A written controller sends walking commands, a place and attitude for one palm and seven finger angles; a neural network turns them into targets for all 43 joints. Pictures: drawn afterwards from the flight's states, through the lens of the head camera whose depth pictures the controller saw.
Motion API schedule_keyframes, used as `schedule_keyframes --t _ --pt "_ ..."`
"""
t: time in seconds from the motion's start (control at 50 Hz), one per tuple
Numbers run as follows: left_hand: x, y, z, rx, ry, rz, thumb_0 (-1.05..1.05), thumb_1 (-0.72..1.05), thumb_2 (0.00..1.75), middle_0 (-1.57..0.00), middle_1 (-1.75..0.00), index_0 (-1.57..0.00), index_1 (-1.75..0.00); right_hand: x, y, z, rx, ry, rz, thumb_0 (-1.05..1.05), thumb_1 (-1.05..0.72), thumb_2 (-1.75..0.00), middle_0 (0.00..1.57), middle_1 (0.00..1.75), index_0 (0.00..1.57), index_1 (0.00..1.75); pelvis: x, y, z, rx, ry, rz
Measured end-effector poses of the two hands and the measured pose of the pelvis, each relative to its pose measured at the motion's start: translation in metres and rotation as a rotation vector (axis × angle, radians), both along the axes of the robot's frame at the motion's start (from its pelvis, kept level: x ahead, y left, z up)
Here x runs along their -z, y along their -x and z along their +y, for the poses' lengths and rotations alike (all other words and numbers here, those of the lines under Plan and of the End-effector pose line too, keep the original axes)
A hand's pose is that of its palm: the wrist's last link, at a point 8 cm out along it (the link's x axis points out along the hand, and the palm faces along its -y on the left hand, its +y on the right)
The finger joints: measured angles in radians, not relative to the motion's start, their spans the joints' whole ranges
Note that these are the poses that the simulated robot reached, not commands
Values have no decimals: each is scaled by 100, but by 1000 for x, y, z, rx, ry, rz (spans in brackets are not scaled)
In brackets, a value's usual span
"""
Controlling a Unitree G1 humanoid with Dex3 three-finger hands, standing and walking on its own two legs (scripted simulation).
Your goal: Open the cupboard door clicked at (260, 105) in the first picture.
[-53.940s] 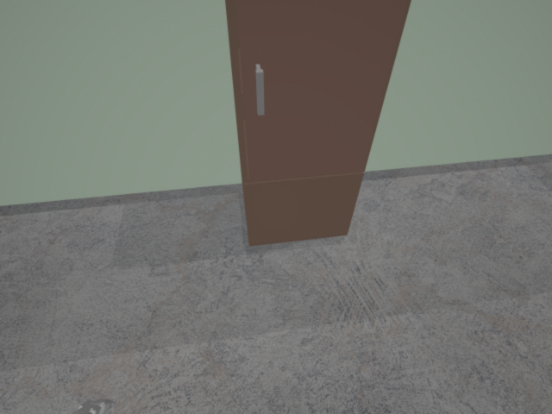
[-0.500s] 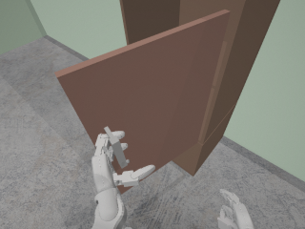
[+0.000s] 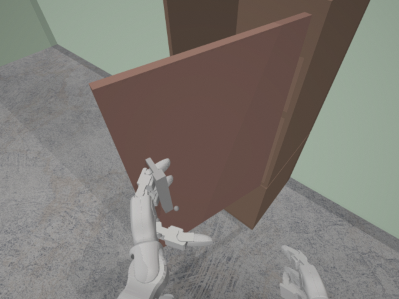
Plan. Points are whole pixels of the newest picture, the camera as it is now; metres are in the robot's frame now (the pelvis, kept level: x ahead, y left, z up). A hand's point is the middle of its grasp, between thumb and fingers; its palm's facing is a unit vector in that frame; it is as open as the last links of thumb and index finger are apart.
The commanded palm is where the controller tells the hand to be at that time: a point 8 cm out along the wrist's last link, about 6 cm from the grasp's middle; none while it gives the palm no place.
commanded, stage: slide the hand sideways off the handle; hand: left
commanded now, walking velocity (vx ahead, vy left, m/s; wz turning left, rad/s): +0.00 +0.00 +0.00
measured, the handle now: (159, 186) +0.32 +0.10 +0.07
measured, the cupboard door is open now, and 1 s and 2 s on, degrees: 74 76 76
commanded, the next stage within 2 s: draw the hand back to the body in 1.14 s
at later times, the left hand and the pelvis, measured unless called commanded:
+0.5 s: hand (169, 231) +0.23 +0.07 +0.07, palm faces -0.11 -0.99 +0.00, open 16.1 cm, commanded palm +0.20 +0.14 +0.07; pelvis +0.00 +0.01 -0.01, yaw -1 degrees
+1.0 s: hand (129, 253) +0.19 +0.13 +0.07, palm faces -0.01 -1.00 -0.04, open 16.1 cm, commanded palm +0.15 +0.19 +0.07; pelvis +0.01 +0.00 -0.02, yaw +0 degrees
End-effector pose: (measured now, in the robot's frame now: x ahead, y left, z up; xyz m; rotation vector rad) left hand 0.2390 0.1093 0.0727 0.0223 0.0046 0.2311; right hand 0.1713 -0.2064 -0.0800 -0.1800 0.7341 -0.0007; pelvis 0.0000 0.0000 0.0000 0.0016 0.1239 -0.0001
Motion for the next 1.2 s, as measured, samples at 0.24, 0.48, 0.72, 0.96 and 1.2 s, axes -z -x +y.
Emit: schedule_keyframes --t 0.24,0.48,0.72,0.96,1.2 --pt "-1 20 5 344 55 -13 -2 -51 30 -17 -35 -18 -36 -3 14 -3 50 2 -47 1 -90 -90 20 30 20 30 2 4 11 13 0 2" --pt "1 25 14 343 22 -12 -2 -51 30 -21 -33 -20 -33 -2 13 0 55 -6 -39 1 -90 -90 20 30 20 30 6 -1 10 25 1 17" --pt "3 43 41 300 4 20 -2 -50 30 -23 -34 -23 -34 -3 -1 -10 59 6 -64 1 -90 -90 20 30 20 30 9 -9 4 20 1 37" --pt "2 65 69 251 -12 24 -2 -50 30 -19 -32 -21 -33 1 -9 -22 81 23 -87 1 -90 -90 20 30 20 30 15 -9 -1 9 5 52" --pt "4 86 97 256 -9 21 -2 -50 30 -16 -30 -16 -30 3 -9 -15 89 39 -107 1 -90 -90 20 30 20 30 21 -2 5 0 21 53"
